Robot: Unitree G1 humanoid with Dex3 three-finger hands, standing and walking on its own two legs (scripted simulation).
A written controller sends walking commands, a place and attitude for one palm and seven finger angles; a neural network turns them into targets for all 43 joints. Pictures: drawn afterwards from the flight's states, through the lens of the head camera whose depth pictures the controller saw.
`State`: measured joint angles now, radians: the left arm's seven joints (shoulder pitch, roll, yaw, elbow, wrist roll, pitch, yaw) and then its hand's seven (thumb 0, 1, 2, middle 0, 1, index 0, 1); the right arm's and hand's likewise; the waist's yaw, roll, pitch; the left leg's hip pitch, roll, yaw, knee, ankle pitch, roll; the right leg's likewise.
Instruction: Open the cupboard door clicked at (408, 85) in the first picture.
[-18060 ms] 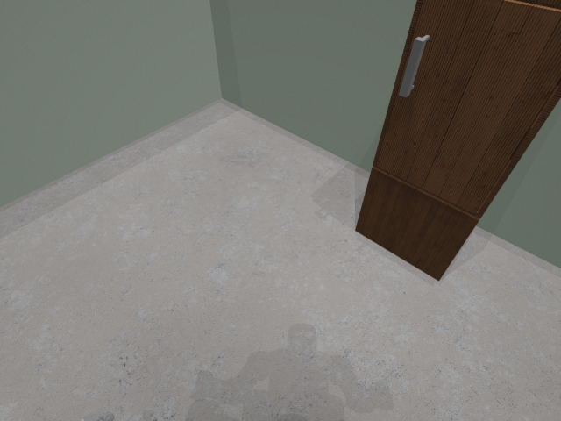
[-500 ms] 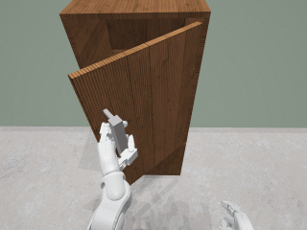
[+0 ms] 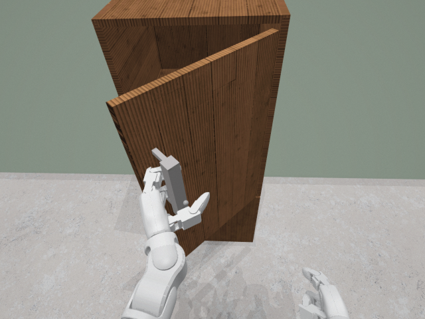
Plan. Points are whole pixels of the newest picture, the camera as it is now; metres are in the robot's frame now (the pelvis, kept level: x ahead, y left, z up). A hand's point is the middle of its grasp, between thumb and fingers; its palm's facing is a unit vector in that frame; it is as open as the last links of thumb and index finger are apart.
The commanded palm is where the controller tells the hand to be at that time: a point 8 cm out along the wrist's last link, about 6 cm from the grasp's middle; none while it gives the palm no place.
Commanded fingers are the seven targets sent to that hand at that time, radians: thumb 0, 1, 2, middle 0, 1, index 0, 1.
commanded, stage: open thumb and fingers to let go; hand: left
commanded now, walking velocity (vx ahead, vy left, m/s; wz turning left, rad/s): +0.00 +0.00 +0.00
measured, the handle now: (169, 184) +0.35 +0.11 +0.08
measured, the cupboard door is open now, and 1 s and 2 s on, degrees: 45 47 47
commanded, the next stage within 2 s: slide the hand sideways off the handle in 0.46 s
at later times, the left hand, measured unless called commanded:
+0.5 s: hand (188, 205) +0.30 +0.06 +0.08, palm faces +0.32 -0.95 -0.04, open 15.2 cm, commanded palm +0.26 +0.11 +0.07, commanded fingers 0.00 -0.50 0.30 -0.15 -0.30 -0.15 -0.30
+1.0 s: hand (183, 226) +0.26 +0.07 +0.08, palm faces -0.08 -1.00 +0.02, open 16.3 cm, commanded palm +0.23 +0.13 +0.07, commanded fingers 0.00 -0.50 0.30 -0.15 -0.30 -0.15 -0.30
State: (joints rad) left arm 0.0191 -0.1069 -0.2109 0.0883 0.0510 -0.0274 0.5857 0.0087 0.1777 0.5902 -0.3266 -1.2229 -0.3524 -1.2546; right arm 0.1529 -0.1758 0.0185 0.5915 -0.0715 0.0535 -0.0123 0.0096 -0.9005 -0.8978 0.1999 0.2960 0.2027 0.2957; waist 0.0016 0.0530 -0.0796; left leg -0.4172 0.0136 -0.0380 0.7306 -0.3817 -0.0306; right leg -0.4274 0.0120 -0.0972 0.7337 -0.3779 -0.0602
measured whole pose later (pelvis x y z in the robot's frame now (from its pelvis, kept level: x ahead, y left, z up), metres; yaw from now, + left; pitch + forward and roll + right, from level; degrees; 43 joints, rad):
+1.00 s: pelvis -0.02 +0.03 +0.00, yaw -2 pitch +3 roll +0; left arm 0.06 -0.01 -0.23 0.08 -0.03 -0.16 0.16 -0.01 -0.50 0.30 -0.14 -0.30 -0.16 -0.32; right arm 0.24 -0.20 0.04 0.53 -0.02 -0.05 0.00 0.01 -0.90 -0.90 0.20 0.30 0.20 0.30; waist 0.01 0.03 -0.05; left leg -0.44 -0.01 0.02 0.76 -0.37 0.01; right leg -0.46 -0.01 -0.04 0.76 -0.35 -0.02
